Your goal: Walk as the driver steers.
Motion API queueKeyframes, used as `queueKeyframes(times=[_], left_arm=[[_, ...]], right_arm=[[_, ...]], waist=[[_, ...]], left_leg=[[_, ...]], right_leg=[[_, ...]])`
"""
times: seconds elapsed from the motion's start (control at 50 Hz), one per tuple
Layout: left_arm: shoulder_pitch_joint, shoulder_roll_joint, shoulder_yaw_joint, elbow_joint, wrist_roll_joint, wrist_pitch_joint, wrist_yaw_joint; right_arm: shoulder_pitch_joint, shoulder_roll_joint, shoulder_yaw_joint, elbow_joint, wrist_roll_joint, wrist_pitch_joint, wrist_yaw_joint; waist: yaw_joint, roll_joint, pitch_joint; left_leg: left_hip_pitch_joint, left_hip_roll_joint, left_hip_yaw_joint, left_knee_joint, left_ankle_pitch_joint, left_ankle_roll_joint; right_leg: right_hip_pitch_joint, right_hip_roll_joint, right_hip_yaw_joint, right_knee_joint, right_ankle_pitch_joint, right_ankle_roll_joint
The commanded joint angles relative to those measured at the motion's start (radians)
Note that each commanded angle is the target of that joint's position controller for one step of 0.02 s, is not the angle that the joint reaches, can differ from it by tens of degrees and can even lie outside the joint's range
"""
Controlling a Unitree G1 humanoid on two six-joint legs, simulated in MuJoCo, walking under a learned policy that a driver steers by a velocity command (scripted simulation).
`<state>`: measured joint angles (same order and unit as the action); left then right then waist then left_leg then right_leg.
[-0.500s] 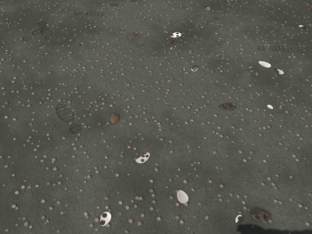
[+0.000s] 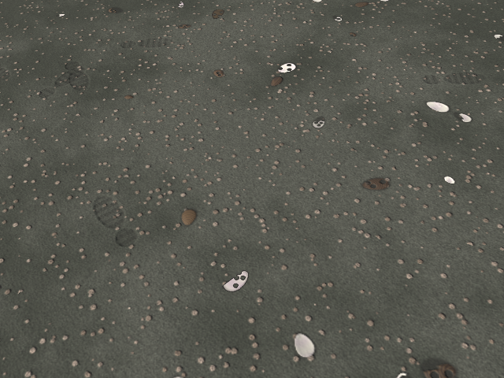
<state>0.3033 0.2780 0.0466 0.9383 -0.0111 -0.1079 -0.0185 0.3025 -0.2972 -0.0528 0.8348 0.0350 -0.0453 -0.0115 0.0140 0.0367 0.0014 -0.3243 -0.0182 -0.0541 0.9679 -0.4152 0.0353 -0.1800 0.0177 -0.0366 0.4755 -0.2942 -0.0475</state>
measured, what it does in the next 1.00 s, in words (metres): walks ahead: left foot, then right foot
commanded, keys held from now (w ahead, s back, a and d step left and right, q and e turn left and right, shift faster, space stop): w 0.14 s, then no key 0.86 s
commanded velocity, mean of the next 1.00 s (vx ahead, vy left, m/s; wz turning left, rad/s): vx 0.16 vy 0.00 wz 0.00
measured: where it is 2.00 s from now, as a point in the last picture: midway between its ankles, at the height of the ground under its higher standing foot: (286, 377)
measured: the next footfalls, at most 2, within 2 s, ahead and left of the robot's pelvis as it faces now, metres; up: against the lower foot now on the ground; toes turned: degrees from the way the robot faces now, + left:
left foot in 0.34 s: +0.36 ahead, +0.11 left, +0.00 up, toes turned +0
right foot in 0.66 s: +0.32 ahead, -0.13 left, +0.00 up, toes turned -1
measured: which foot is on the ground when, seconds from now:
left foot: up 0.00-0.32, down 0.34-1.00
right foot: down 0.00-0.36, up 0.38-0.64, down 0.66-1.00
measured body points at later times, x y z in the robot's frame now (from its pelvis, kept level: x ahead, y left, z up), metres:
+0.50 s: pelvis +0.21 +0.02 -0.01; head +0.25 +0.02 +0.44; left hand +0.25 +0.30 -0.15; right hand +0.38 -0.23 -0.12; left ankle +0.32 +0.11 -0.74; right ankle +0.11 -0.11 -0.67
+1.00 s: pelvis +0.30 -0.01 +0.00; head +0.31 -0.01 +0.45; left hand +0.37 +0.24 -0.14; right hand +0.37 -0.27 -0.14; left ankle +0.32 +0.11 -0.74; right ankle +0.28 -0.13 -0.74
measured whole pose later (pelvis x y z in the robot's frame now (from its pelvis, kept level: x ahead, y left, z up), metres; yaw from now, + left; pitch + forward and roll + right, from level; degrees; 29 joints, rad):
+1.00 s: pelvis +0.30 -0.01 +0.00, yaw +0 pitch -1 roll +0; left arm 0.21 0.22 0.02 0.97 0.00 -0.02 0.03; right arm 0.17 -0.25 -0.03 1.02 0.00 -0.01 -0.02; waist 0.00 0.00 0.03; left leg -0.24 0.00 0.01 0.48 -0.23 0.00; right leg -0.19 -0.01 0.00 0.50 -0.30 0.00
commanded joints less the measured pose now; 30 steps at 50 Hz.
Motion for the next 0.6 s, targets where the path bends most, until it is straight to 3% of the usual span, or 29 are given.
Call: queueKeyframes(times=[0.02, 0.08, 0.18, 0.24, 0.3, 0.32, 0.34, 0.36, 0.38, 0.4, 0.42, 0.44, 0.46, 0.48, 0.5, 0.54, 0.56, 0.6], left_arm=[[0.047, 0.116, 0.012, -0.038, 0.008, -0.009, -0.001], [0.090, 0.114, 0.004, -0.024, 0.010, 0.005, 0.002], [0.099, 0.139, 0.001, -0.018, 0.014, 0.026, 0.030], [0.158, 0.145, 0.001, 0.010, 0.010, 0.037, 0.039], [0.110, 0.157, 0.009, 0.003, 0.006, 0.045, 0.043], [0.080, 0.162, 0.013, -0.006, 0.007, 0.050, 0.044], [0.066, 0.157, 0.011, -0.014, 0.009, 0.056, 0.042], [0.091, 0.130, 0.000, -0.037, 0.028, 0.054, 0.041], [0.307, -0.011, -0.040, -0.002, 0.034, 0.053, 0.026], [0.300, 0.091, -0.015, 0.040, 0.005, 0.051, 0.018], [0.178, 0.141, 0.002, -0.004, -0.021, 0.054, 0.018], [0.098, 0.126, 0.002, -0.025, -0.016, 0.062, 0.030], [0.062, 0.118, 0.007, -0.031, 0.000, 0.076, 0.043], [0.097, 0.085, 0.002, -0.030, 0.006, 0.092, 0.050], [0.119, 0.058, -0.005, -0.023, 0.009, 0.105, 0.054], [0.111, 0.042, -0.011, -0.023, 0.015, 0.114, 0.065], [0.100, 0.047, -0.011, -0.026, 0.020, 0.118, 0.066], [0.086, 0.056, -0.006, -0.022, 0.022, 0.129, 0.062]], right_arm=[[-0.123, -0.103, -0.027, -0.106, -0.010, -0.050, 0.011], [-0.154, -0.055, -0.019, -0.117, -0.022, -0.043, 0.032], [-0.321, -0.001, 0.007, -0.181, -0.022, -0.045, 0.040], [-0.376, -0.006, 0.008, -0.203, -0.019, -0.053, 0.055], [-0.296, -0.067, -0.012, -0.182, -0.026, -0.056, 0.058], [-0.197, -0.095, -0.026, -0.147, -0.033, -0.059, 0.053], [-0.081, -0.122, -0.038, -0.108, -0.038, -0.060, 0.045], [0.032, -0.175, -0.045, -0.081, -0.064, -0.056, 0.033], [0.032, -0.196, -0.037, -0.071, -0.076, -0.043, 0.035], [0.041, -0.108, -0.022, -0.074, -0.055, -0.031, 0.040], [-0.076, -0.094, -0.014, -0.086, -0.032, -0.026, 0.039], [-0.164, -0.060, -0.004, -0.089, -0.027, -0.023, 0.035], [-0.208, -0.032, 0.009, -0.088, -0.039, -0.023, 0.032], [-0.237, -0.047, 0.004, -0.077, -0.053, -0.025, 0.032], [-0.265, -0.048, 0.002, -0.069, -0.059, -0.023, 0.035], [-0.265, -0.052, 0.000, -0.051, -0.070, -0.022, 0.032], [-0.257, -0.062, -0.002, -0.043, -0.066, -0.019, 0.027], [-0.266, -0.082, -0.005, -0.031, -0.050, -0.006, 0.017]], waist=[[0.034, -0.116, 0.107], [0.037, -0.127, 0.072], [0.064, -0.109, 0.120], [0.071, -0.127, 0.106], [-0.008, -0.162, 0.034], [-0.061, -0.165, -0.025], [-0.125, -0.134, -0.095], [-0.145, -0.034, -0.229], [-0.033, 0.229, -0.413], [-0.082, 0.108, -0.478], [-0.063, 0.079, -0.286], [-0.037, 0.005, -0.170], [-0.016, -0.025, -0.088], [0.026, 0.042, -0.068], [0.047, 0.065, -0.055], [0.049, 0.079, -0.081], [0.042, 0.074, -0.111], [0.047, 0.057, -0.123]], left_leg=[[-0.493, 0.111, -0.033, 0.103, 0.142, 0.027], [-0.441, 0.117, 0.029, 0.021, 0.244, -0.011], [-0.297, 0.066, 0.106, -0.321, 0.443, -0.052], [-0.193, 0.023, 0.114, -0.427, 0.533, -0.036], [-0.089, -0.004, 0.077, -0.464, 0.497, 0.018], [0.007, -0.024, 0.083, -0.473, 0.489, 0.041], [0.157, -0.018, 0.092, -0.538, 0.603, 0.068], [0.453, 0.142, -0.058, -0.448, 0.957, 0.123], [0.751, 0.444, -0.416, -0.419, 1.202, 0.348], [0.679, 0.416, -0.482, -0.492, 1.019, 0.353], [0.514, 0.369, -0.353, -0.551, 0.862, 0.306], [0.360, 0.314, -0.275, -0.608, 0.726, 0.258], [0.194, 0.285, -0.218, -0.664, 0.663, 0.235], [0.083, 0.265, -0.176, -0.693, 0.618, 0.231], [0.005, 0.234, -0.131, -0.710, 0.583, 0.218], [-0.038, 0.207, -0.081, -0.709, 0.593, 0.214], [-0.031, 0.214, -0.086, -0.711, 0.537, 0.212], [-0.079, 0.205, -0.082, -0.733, 0.252, 0.183]], right_leg=[[0.283, -0.295, 0.414, -0.328, -0.041, -0.142], [0.261, -0.238, 0.253, -0.329, 0.297, -0.134], [0.116, -0.165, 0.093, -0.353, 0.531, -0.106], [0.129, -0.178, 0.071, -0.308, 0.643, -0.093], [0.211, -0.210, 0.091, -0.187, 0.811, -0.067], [0.233, -0.201, 0.089, -0.086, 0.903, -0.053], [0.215, -0.157, 0.063, 0.076, 0.910, -0.022], [0.023, -0.108, 0.059, 0.322, 0.615, 0.010], [-0.260, 0.052, 0.072, 0.711, -0.310, 0.074], [-0.270, 0.047, 0.215, 0.820, -0.401, 0.077], [-0.339, -0.005, 0.179, 0.826, -0.357, 0.077], [-0.348, -0.047, 0.135, 0.766, -0.292, 0.085], [-0.301, -0.073, 0.125, 0.704, -0.236, 0.093], [-0.211, -0.098, 0.128, 0.626, -0.197, 0.102], [-0.146, -0.098, 0.108, 0.525, -0.198, 0.111], [-0.070, -0.082, 0.075, 0.372, -0.204, 0.116], [-0.036, -0.087, 0.075, 0.304, -0.131, 0.110], [0.059, -0.076, 0.056, 0.182, 0.062, 0.091]])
